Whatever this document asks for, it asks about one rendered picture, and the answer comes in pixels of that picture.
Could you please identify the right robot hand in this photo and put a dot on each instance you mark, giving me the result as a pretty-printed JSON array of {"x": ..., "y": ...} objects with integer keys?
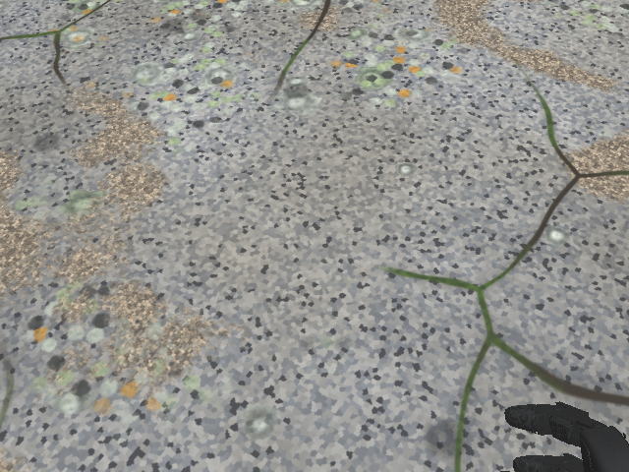
[{"x": 603, "y": 448}]

